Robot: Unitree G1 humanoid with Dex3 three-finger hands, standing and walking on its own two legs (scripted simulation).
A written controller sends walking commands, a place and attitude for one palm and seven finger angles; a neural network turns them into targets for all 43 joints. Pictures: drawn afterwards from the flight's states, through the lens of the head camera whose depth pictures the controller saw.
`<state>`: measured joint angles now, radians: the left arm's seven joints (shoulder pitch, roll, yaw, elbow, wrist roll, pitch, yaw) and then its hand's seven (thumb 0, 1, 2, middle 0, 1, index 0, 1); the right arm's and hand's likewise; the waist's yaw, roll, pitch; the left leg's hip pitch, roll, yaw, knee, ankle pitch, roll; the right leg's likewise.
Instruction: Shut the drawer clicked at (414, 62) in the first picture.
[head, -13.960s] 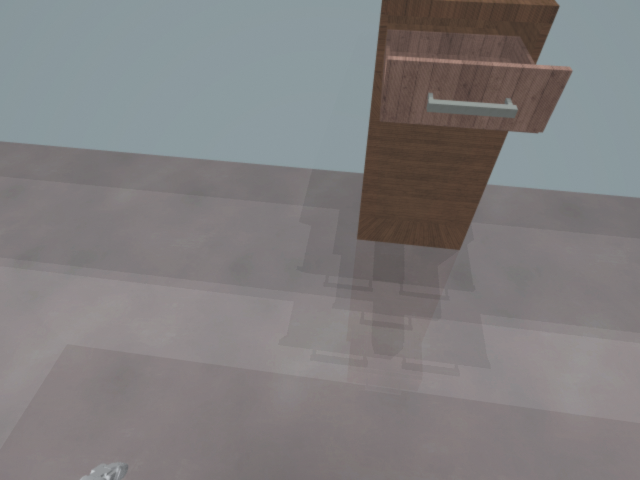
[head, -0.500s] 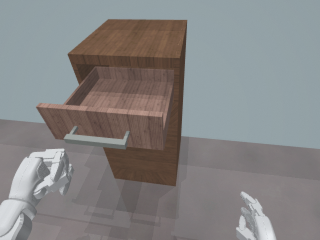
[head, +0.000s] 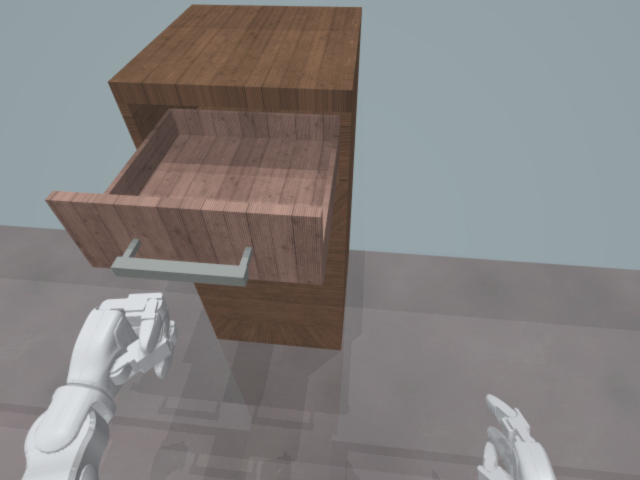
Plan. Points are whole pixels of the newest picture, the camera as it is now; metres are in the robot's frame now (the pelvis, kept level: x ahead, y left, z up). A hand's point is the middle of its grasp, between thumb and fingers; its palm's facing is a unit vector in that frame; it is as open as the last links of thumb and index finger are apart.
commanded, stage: bring the fist close to the handle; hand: left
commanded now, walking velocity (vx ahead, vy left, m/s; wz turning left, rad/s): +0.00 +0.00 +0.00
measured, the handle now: (185, 260) +0.39 +0.23 +0.05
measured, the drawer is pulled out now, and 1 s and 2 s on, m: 0.27 0.27 0.18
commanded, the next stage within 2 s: push the drawer shut in 0.78 s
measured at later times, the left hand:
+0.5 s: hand (194, 328) +0.28 +0.18 +0.05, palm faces -0.03 -1.00 -0.06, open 3.3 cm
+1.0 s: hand (191, 328) +0.28 +0.19 +0.05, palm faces -0.01 -1.00 -0.06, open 3.3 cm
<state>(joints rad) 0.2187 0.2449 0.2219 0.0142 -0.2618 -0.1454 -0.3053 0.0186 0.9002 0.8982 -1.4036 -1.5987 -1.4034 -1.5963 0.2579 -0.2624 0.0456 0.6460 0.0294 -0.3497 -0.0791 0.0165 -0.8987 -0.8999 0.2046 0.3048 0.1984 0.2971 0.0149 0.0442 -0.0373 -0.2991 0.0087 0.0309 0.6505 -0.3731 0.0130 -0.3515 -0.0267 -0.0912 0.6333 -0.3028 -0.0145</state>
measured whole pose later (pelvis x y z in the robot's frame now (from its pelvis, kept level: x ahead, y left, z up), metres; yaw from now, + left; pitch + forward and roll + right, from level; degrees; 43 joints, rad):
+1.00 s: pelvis +0.00 +0.00 -0.01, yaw +0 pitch +7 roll +0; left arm 0.03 0.24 0.22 0.28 -0.25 -0.30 -0.29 0.02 0.90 0.90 -1.40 -1.60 -1.40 -1.60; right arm 0.24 -0.26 0.03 0.61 0.03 -0.21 -0.06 0.01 -0.90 -0.90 0.20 0.30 0.20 0.30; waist -0.01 0.04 -0.06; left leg -0.48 0.01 0.03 0.78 -0.42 0.01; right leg -0.53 -0.03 -0.09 0.76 -0.35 -0.02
